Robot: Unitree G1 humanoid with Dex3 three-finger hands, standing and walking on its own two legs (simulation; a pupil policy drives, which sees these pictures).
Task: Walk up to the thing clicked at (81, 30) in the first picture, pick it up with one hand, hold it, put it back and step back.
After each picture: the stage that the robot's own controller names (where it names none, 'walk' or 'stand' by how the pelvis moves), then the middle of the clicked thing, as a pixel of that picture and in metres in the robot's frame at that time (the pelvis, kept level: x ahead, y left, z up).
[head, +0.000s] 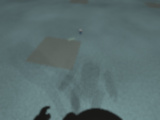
stand; (80, 31) +2.15 +0.31 -0.72
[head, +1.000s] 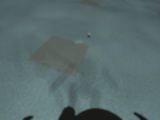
walk; (88, 35) +2.00 +0.11 -0.70
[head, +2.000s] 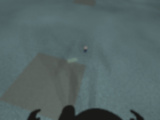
walk; (85, 49) +1.33 +0.06 -0.70
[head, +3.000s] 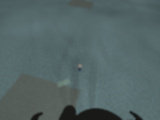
walk; (79, 67) +0.84 +0.11 -0.71
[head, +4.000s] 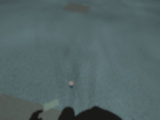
walk; (71, 84) +0.53 +0.18 -0.71
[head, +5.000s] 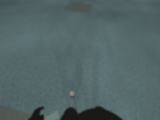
stand; (72, 94) +0.37 +0.17 -0.71
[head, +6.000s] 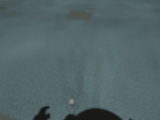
stand; (71, 102) +0.32 +0.19 -0.72
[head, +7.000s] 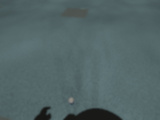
stand; (71, 101) +0.32 +0.21 -0.73
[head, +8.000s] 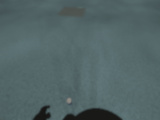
stand; (69, 101) +0.30 +0.22 -0.72
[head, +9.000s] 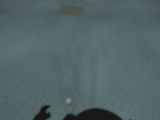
stand; (69, 101) +0.29 +0.23 -0.72
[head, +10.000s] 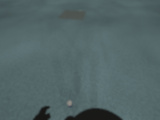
stand; (70, 104) +0.30 +0.21 -0.73
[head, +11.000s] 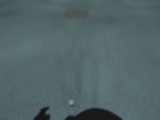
stand; (71, 103) +0.30 +0.19 -0.73
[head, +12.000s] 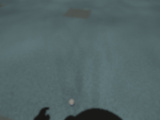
stand; (71, 102) +0.30 +0.18 -0.73
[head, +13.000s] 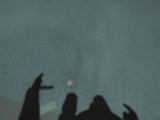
go down; (70, 84) +0.36 +0.18 -0.60
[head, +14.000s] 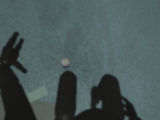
go down; (65, 63) +0.42 +0.20 -0.32
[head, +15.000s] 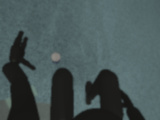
close in; (56, 58) +0.41 +0.21 -0.28
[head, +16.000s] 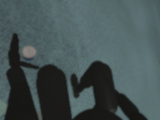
close; (28, 53) +0.41 +0.25 -0.23
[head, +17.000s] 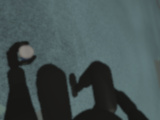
close; (26, 53) +0.40 +0.25 -0.23
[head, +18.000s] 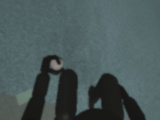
lift; (56, 65) +0.33 +0.24 -0.09
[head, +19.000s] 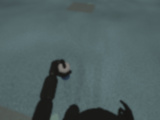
hold; (64, 71) +0.33 +0.17 +0.04
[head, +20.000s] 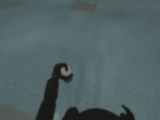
hold; (67, 74) +0.32 +0.17 +0.01
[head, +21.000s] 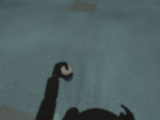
hold; (67, 73) +0.32 +0.17 +0.01
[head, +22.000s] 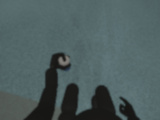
crouch; (65, 63) +0.39 +0.17 -0.07
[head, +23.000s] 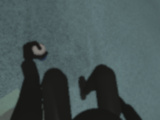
lower; (40, 52) +0.42 +0.23 -0.21
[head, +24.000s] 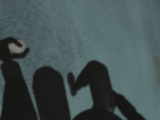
lower; (18, 50) +0.42 +0.27 -0.24
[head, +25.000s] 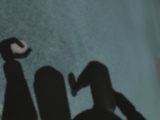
lower; (20, 50) +0.42 +0.27 -0.23
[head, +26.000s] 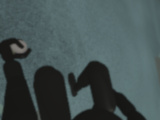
lower; (20, 50) +0.42 +0.27 -0.23
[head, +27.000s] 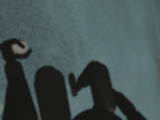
rest; (21, 50) +0.42 +0.27 -0.23
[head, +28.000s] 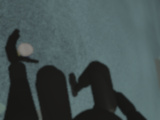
withdraw; (24, 52) +0.41 +0.26 -0.23
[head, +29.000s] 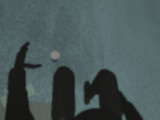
stand; (54, 56) +0.41 +0.23 -0.27
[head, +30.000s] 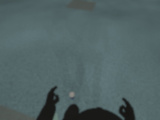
stand; (72, 95) +0.35 +0.16 -0.64
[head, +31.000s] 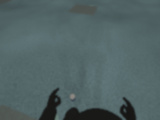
stand; (72, 97) +0.35 +0.17 -0.67
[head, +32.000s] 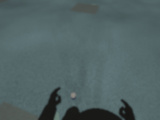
stand; (73, 96) +0.35 +0.17 -0.67
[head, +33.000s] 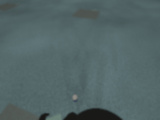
walk; (75, 98) +0.37 +0.17 -0.72
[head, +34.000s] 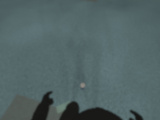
walk; (82, 86) +0.42 +0.06 -0.71
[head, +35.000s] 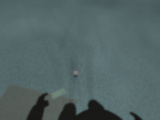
walk; (75, 74) +0.60 +0.13 -0.71
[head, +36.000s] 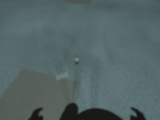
stand; (76, 61) +0.92 +0.23 -0.70
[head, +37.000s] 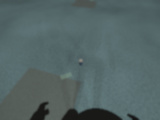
stand; (80, 62) +0.97 +0.17 -0.72
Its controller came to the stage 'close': yes
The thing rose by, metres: 0.71
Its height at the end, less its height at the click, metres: +0.00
